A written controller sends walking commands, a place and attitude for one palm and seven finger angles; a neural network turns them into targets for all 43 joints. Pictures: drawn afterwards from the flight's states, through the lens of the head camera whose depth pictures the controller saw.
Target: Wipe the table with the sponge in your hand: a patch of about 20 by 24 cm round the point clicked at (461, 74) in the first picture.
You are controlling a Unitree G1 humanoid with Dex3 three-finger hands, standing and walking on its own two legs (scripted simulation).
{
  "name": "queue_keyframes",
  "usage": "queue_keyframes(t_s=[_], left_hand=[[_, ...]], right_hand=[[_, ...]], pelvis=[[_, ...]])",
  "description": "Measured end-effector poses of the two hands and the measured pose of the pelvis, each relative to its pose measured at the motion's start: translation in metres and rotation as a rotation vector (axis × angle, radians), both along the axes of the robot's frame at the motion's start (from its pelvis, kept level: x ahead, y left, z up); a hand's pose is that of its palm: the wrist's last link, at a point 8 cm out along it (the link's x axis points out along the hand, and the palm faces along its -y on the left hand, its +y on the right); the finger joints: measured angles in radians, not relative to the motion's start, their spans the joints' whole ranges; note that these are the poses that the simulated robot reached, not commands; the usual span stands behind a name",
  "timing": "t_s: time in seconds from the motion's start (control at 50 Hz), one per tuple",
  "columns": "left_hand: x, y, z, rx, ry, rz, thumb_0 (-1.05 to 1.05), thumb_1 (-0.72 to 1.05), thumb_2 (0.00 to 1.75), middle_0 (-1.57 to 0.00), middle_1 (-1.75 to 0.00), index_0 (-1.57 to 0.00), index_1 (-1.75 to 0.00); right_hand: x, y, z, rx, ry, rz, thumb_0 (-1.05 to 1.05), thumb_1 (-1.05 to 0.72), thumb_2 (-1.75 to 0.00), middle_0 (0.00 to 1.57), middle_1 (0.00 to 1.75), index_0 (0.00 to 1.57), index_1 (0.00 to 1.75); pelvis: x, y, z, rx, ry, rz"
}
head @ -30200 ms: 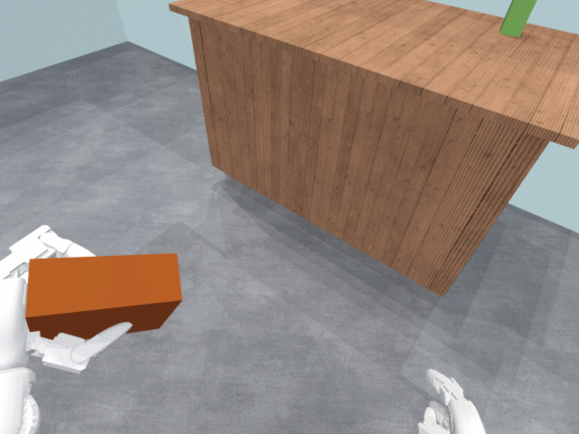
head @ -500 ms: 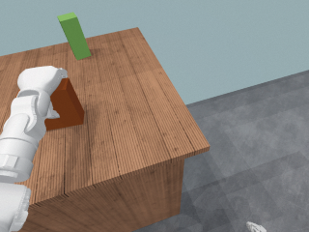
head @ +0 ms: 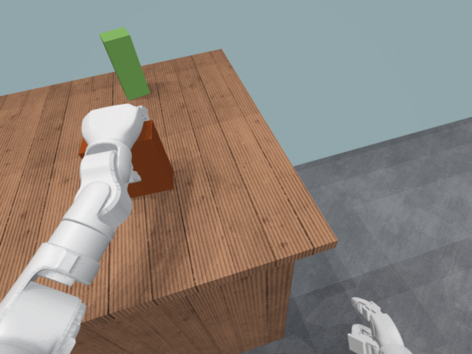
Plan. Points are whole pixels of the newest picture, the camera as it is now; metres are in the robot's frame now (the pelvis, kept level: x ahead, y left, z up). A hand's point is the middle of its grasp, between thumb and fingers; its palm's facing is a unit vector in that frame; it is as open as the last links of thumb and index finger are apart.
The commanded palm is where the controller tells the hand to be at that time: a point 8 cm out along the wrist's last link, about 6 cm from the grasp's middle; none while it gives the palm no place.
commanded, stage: wipe back along the middle lane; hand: left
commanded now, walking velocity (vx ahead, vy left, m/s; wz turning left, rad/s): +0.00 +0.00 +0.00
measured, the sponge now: (136, 171) +0.39 +0.24 +0.11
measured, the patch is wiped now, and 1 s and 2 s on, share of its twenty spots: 0.75 0.85 0.90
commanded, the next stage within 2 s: slide across to the third lane in 1.66 s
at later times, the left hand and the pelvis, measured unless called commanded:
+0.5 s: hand (138, 168) +0.35 +0.20 +0.16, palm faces +0.09 -0.02 -1.00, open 9.8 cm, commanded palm +0.31 +0.21 +0.19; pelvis -0.01 -0.02 +0.00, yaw -2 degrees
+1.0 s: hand (137, 181) +0.32 +0.19 +0.16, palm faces +0.16 -0.06 -0.98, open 9.7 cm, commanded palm +0.26 +0.19 +0.18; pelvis -0.01 -0.03 -0.01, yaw -4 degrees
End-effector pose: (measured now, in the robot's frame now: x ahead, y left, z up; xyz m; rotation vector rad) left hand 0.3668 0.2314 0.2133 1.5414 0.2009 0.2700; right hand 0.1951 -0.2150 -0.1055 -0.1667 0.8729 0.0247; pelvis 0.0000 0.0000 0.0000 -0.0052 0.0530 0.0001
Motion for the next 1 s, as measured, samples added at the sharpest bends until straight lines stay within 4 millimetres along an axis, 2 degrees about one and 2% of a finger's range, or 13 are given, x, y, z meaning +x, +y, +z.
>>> queue_keyframes(t_s=[0.22,0.34,0.48,0.66,0.78,0.88,1.0], left_hand=[[-0.022,-0.017,0.0,-0.025,-0.043,-0.015,0.01,-0.5,1.1,-0.76,-1.39,-0.76,-1.39],[-0.036,-0.025,0.0,-0.03,-0.058,0.006,0.02,-0.49,1.09,-0.76,-1.4,-0.75,-1.39],[-0.043,-0.033,-0.003,-0.019,-0.048,0.028,0.02,-0.48,1.08,-0.75,-1.4,-0.75,-1.39],[-0.043,-0.035,-0.005,-0.013,-0.037,0.045,0.03,-0.46,1.07,-0.74,-1.4,-0.74,-1.4],[-0.053,-0.037,-0.004,-0.019,-0.067,0.033,0.03,-0.45,1.06,-0.73,-1.41,-0.73,-1.4],[-0.063,-0.042,-0.004,-0.024,-0.086,0.028,0.03,-0.44,1.06,-0.72,-1.41,-0.73,-1.4],[-0.075,-0.042,-0.003,-0.059,-0.116,0.026,0.04,-0.43,1.05,-0.71,-1.41,-0.73,-1.4]], right_hand=[[-0.003,-0.011,0.0,0.019,-0.006,-0.017,0.01,-0.9,-0.9,0.19,0.3,0.2,0.3],[0.001,-0.016,0.006,0.026,-0.041,-0.023,0.01,-0.9,-0.9,0.19,0.3,0.2,0.3],[0.003,-0.025,0.015,0.023,-0.088,-0.037,0.01,-0.9,-0.9,0.19,0.3,0.2,0.3],[-0.01,-0.045,0.013,0.008,-0.087,-0.074,0.01,-0.9,-0.9,0.2,0.3,0.2,0.3],[-0.019,-0.055,0.005,0.012,-0.062,-0.097,0.01,-0.9,-0.9,0.19,0.3,0.2,0.3],[-0.019,-0.056,0.001,0.019,-0.052,-0.098,0.01,-0.9,-0.9,0.19,0.3,0.2,0.3],[-0.008,-0.05,0.004,0.043,-0.085,-0.09,0.01,-0.9,-0.9,0.19,0.3,0.2,0.3]], pelvis=[[-0.001,-0.007,0.0,0.004,-0.016,-0.022],[-0.006,-0.014,-0.001,0.007,-0.03,-0.032],[-0.011,-0.023,-0.002,0.012,-0.042,-0.038],[-0.014,-0.032,-0.003,0.015,-0.043,-0.045],[-0.011,-0.034,-0.004,0.015,-0.042,-0.054],[-0.009,-0.035,-0.005,0.016,-0.045,-0.056],[-0.008,-0.034,-0.006,0.017,-0.046,-0.065]])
